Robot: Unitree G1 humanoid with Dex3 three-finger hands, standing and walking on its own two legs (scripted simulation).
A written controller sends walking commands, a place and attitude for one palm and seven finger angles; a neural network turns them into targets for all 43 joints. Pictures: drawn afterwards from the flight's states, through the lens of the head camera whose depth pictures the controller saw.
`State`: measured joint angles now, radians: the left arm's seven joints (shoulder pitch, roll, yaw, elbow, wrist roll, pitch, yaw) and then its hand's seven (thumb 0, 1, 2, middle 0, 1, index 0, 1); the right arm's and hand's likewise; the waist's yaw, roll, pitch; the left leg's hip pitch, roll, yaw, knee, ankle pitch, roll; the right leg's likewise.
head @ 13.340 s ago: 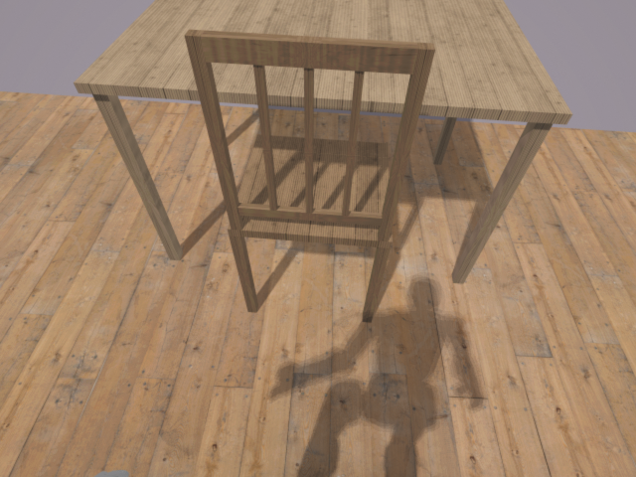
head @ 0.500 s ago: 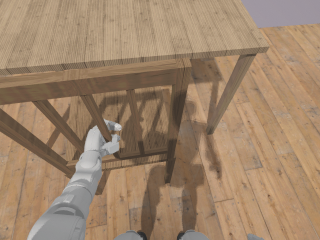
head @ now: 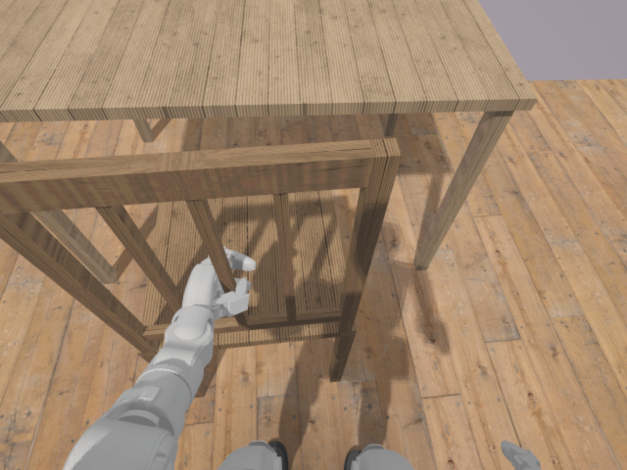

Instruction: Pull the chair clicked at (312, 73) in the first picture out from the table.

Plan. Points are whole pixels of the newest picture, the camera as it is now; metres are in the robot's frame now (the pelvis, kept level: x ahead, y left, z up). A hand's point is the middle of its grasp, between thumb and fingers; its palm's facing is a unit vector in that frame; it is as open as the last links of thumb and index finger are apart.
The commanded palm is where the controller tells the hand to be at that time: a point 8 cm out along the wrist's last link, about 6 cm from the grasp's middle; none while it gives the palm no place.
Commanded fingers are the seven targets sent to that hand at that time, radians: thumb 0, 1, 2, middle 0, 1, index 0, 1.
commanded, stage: step backward, pulling the chair out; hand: left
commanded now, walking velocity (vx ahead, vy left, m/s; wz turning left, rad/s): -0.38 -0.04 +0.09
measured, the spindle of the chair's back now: (225, 274) +0.37 +0.14 -0.03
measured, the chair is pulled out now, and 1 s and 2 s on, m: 0.18 0.24 0.24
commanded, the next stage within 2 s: none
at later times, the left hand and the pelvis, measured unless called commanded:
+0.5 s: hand (236, 307) +0.34 +0.12 -0.06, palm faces -0.03 -0.98 -0.18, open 5.0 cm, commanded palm +0.32 +0.17 -0.05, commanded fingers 0.00 0.90 0.90 -0.50 -1.45 -0.50 -1.45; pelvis -0.03 +0.00 +0.00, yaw +1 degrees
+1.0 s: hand (227, 334) +0.30 +0.13 -0.06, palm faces +0.02 -0.98 -0.20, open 5.1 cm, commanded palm +0.30 +0.18 -0.05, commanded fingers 0.00 0.90 0.90 -0.50 -1.45 -0.50 -1.45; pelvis -0.06 -0.01 -0.01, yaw +1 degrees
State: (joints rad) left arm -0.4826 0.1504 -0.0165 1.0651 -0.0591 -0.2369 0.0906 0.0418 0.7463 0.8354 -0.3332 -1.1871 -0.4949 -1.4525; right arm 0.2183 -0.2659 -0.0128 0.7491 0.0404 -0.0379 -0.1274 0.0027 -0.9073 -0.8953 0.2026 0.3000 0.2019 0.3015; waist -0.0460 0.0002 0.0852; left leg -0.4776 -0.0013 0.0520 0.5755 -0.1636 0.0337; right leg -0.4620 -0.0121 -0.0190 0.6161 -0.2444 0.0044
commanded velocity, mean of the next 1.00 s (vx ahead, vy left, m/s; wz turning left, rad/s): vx -0.38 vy -0.02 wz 0.08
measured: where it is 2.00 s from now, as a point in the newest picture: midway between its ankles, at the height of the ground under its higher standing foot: outside the picture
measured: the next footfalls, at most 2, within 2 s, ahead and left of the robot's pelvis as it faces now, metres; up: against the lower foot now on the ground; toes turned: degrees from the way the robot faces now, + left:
left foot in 0.32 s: +0.03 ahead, +0.12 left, +0.00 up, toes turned +1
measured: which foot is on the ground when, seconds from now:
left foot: down 0.00-0.16, up 0.18-0.30, down 0.32-1.00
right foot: down 0.00-1.00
